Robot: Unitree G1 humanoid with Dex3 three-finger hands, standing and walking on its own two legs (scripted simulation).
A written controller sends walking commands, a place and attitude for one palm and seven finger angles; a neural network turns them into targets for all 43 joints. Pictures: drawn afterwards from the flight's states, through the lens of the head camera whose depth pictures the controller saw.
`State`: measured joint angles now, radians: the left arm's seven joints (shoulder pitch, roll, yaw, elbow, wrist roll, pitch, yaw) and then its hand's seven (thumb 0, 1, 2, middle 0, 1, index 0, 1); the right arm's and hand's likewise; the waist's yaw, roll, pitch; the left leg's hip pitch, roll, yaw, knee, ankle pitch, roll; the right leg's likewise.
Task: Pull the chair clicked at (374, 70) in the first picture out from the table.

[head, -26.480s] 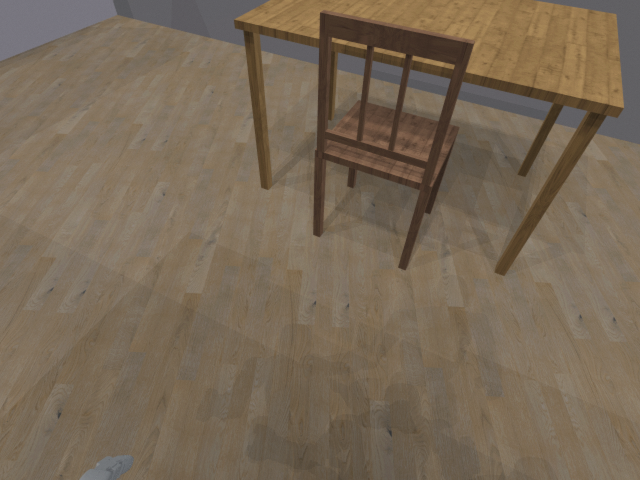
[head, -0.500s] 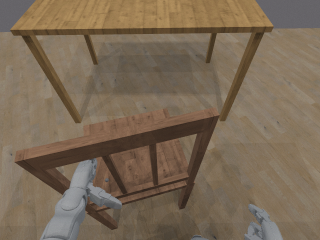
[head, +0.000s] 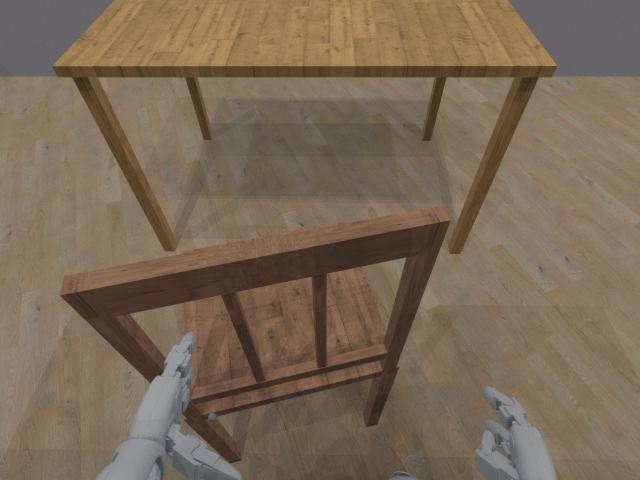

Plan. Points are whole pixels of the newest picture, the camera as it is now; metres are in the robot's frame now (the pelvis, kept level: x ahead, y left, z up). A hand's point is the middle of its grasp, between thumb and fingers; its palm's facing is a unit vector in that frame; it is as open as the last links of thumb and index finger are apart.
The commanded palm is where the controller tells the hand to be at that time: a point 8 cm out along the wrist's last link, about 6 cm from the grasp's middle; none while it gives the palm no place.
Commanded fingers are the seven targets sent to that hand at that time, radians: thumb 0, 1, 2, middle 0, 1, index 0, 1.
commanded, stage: draw the fingers out of the gap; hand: left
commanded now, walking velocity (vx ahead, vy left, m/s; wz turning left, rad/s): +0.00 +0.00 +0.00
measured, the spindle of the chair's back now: (247, 341) +0.32 +0.12 -0.05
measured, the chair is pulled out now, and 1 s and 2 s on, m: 0.52 0.52 0.52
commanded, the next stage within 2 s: draw the hand back to the body in 0.14 s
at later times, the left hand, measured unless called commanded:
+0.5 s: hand (182, 411) +0.19 +0.15 +0.06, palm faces +0.07 -1.00 -0.06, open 17.5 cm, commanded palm +0.15 +0.21 +0.05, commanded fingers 0.00 -0.55 0.20 0.00 0.00 0.00 0.00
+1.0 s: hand (147, 414) +0.19 +0.18 +0.07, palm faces +0.04 -0.93 -0.37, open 15.1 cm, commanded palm +0.16 +0.26 +0.14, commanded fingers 0.00 0.10 0.51 -0.09 -0.14 -0.09 -0.14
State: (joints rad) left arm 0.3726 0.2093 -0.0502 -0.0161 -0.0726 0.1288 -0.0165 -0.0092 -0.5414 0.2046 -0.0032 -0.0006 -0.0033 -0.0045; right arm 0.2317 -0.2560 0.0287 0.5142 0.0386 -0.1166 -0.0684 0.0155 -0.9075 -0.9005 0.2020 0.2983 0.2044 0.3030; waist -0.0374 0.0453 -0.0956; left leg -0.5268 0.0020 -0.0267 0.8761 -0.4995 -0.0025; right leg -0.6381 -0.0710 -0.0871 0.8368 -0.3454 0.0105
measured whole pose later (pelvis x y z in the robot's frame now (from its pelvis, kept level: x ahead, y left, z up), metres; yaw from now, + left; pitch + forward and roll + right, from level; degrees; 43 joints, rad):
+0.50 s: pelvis +0.00 -0.01 -0.02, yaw +0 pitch +11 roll -1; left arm 0.58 0.19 0.03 -0.29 -0.18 -0.30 -0.05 -0.01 -0.54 0.20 0.00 0.00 0.00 0.00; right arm 0.22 -0.21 -0.02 0.57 0.04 -0.19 -0.05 0.02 -0.91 -0.90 0.20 0.30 0.20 0.30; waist 0.00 0.03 -0.12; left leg -0.65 0.01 -0.05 1.02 -0.56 -0.02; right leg -0.76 -0.07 -0.10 0.96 -0.40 0.00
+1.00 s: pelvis +0.02 -0.01 +0.02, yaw +0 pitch +2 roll -1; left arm 0.69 0.38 0.03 -0.41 -0.08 0.07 0.07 -0.01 -0.23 0.36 -0.21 -0.14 -0.18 -0.12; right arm 0.22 -0.21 0.01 0.55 0.05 -0.12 -0.12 0.02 -0.91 -0.90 0.20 0.30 0.20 0.30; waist 0.00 0.08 -0.04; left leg -0.28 0.03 -0.03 0.72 -0.48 -0.02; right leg -0.40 -0.04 -0.10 0.70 -0.34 0.00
